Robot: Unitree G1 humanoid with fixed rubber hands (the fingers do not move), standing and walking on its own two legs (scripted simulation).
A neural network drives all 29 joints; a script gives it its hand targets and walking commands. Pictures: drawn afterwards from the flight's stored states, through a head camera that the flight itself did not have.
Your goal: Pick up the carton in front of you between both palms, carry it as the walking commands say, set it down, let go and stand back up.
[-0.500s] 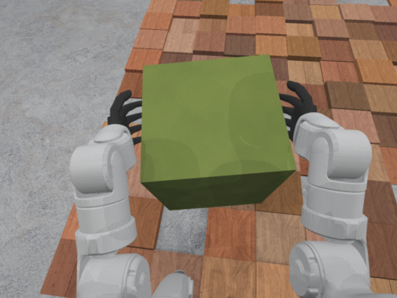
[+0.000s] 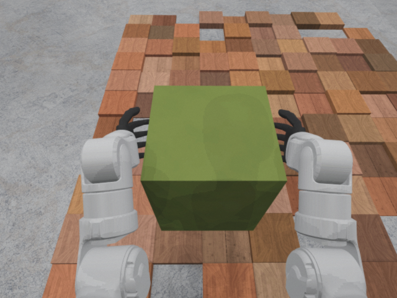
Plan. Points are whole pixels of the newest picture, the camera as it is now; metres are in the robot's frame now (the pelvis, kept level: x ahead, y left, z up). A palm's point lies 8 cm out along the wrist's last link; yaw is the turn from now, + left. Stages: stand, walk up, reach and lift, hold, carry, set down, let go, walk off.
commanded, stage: carry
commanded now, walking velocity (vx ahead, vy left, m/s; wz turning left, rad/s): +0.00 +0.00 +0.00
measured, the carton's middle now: (208, 165) +0.38 -0.01 +0.03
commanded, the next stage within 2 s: none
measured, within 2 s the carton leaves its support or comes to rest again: neither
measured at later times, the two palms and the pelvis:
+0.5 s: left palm (120, 124) +0.44 +0.16 +0.10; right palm (269, 121) +0.44 -0.14 +0.09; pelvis +0.08 +0.01 -0.02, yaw -1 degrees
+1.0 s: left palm (135, 126) +0.44 +0.13 +0.10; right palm (287, 126) +0.42 -0.17 +0.10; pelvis +0.08 +0.00 -0.02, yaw -2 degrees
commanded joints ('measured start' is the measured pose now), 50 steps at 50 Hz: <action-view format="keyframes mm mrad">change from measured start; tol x16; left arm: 1 -638 -1118 -662 -46 -401 -50 -208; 50 -642 -1088 -631 4 -454 -79 -224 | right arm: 1 -793 1089 737 -70 471 -44 260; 50 -745 1096 680 22 493 -83 231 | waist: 1 1 113 -674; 5 58 -215 -616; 16 14 150 -646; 50 21 22 -618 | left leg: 1 488 142 -159 28 131 -28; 4 -67 22 -102 97 -558 -142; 6 -202 -4 -133 94 -688 -172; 10 68 16 -149 -93 -397 -188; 16 488 223 -283 71 543 -69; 50 267 146 -195 63 40 -99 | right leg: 1 133 4 -67 -254 284 -5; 4 572 -232 74 49 1129 -162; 5 647 -254 112 69 1146 -216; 10 453 -184 40 127 821 -182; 16 47 -12 -50 31 -16 -53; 28 192 -74 -25 106 413 -61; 50 202 -114 -15 96 432 -81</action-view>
